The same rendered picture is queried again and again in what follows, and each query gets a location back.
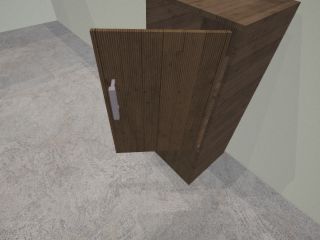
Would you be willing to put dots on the cupboard door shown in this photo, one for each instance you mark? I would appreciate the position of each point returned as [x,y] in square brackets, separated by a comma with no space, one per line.
[164,81]

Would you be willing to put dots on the handle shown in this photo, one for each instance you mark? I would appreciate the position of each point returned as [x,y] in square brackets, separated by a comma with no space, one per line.
[113,100]

